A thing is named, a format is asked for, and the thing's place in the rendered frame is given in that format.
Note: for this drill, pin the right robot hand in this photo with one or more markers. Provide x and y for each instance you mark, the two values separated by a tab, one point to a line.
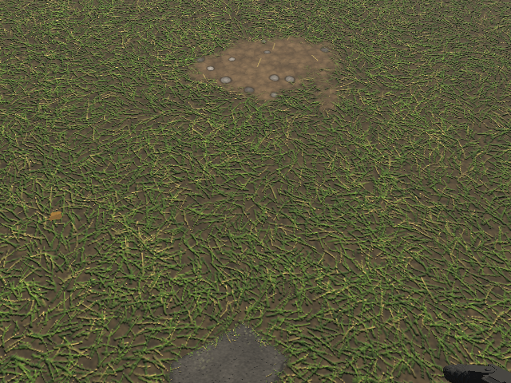
460	373

